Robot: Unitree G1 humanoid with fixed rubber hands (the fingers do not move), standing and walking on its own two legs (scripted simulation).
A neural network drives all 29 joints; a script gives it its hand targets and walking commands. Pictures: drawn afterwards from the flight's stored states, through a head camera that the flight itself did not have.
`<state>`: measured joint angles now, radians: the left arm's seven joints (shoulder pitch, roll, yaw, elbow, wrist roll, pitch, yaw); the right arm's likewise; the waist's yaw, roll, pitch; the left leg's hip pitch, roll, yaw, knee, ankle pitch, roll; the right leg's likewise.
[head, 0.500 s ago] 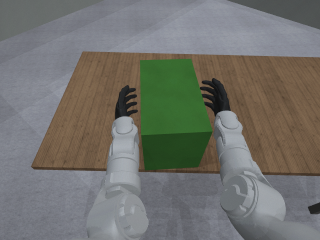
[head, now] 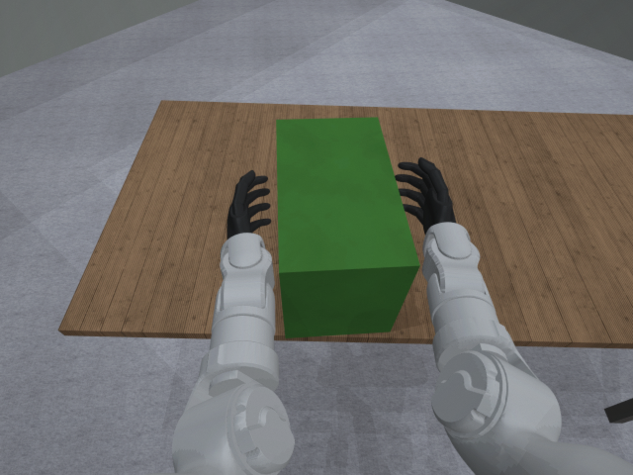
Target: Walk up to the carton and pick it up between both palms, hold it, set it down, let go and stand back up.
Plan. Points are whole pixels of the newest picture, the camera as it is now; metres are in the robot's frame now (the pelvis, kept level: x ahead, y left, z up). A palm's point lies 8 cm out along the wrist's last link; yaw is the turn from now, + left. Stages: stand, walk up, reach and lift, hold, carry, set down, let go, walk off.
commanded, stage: set down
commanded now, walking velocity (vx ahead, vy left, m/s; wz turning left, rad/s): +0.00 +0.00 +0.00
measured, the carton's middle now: (332, 225) +0.47 +0.01 +0.01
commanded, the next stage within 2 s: none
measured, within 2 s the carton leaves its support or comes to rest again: neither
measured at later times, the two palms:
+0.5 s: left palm (243, 233) +0.40 +0.13 +0.07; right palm (435, 219) +0.43 -0.12 +0.08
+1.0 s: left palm (239, 213) +0.44 +0.14 +0.07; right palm (426, 207) +0.46 -0.12 +0.06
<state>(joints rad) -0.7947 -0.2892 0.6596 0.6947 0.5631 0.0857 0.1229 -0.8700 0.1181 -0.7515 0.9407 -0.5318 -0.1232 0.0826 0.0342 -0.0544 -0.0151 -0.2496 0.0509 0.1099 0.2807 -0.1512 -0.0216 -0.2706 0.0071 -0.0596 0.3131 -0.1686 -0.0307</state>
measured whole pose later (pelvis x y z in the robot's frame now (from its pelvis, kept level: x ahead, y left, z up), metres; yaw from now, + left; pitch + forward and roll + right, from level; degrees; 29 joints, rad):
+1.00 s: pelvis +0.00 +0.00 -0.01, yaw -2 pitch +19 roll -1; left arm -0.99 -0.01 0.27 1.13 0.13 -0.04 0.25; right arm -1.05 -0.14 -0.25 1.30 -0.02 -0.10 -0.03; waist 0.10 0.00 -0.16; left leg -0.56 0.09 0.11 0.43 -0.20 -0.03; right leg -0.55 0.04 -0.05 0.38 -0.16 -0.04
